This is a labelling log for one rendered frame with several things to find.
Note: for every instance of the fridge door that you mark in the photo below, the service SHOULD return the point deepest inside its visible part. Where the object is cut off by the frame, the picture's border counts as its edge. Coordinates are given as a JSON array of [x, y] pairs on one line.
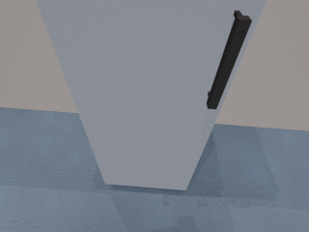
[[139, 73]]

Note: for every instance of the handle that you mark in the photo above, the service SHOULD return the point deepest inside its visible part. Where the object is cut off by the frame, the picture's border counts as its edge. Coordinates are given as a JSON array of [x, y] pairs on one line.
[[229, 57]]

